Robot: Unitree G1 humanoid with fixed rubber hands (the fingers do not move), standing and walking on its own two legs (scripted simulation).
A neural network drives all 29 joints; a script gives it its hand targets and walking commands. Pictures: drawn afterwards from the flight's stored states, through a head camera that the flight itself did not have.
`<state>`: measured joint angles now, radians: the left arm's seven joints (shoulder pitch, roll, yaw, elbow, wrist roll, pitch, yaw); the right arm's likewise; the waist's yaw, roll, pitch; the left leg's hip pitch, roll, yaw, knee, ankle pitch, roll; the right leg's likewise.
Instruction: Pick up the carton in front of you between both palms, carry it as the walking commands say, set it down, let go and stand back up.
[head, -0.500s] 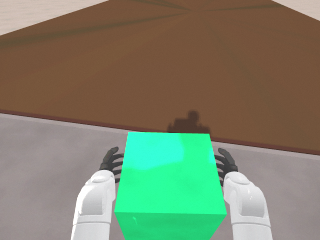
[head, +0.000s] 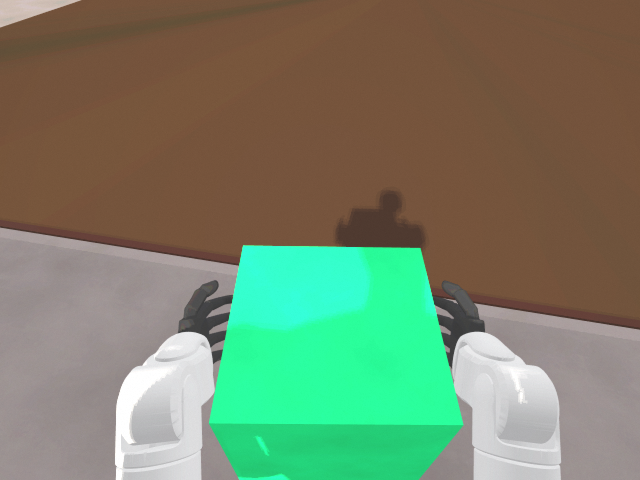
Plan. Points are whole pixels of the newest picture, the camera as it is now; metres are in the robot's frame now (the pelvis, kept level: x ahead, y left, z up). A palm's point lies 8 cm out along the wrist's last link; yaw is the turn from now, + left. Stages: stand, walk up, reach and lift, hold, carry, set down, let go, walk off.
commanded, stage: carry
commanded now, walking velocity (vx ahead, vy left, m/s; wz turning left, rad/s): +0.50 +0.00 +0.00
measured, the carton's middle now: (329, 374) +0.27 +0.01 +0.03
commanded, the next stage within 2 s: none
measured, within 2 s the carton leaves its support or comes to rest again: neither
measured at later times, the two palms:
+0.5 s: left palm (263, 188) +0.59 +0.14 +0.08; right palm (431, 194) +0.60 -0.16 +0.07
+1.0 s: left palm (269, 75) +0.98 +0.17 +0.13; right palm (395, 78) +0.98 -0.13 +0.14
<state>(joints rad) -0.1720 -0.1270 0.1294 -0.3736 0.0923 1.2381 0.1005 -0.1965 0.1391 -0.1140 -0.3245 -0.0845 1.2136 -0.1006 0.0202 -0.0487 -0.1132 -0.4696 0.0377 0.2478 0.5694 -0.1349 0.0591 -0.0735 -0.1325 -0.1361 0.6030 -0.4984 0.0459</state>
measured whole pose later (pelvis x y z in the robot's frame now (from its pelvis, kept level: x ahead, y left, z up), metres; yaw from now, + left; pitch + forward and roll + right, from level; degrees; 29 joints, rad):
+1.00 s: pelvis +0.66 +0.02 -0.01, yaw +0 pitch +2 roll +0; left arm -0.45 -0.02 0.15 -0.29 0.05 1.26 0.11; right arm -0.47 0.08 -0.14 -0.27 -0.06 1.24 -0.14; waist -0.03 -0.04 -0.02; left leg -0.51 0.04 0.23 0.64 -0.17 0.10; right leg -0.15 -0.07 -0.09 0.95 -0.51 -0.01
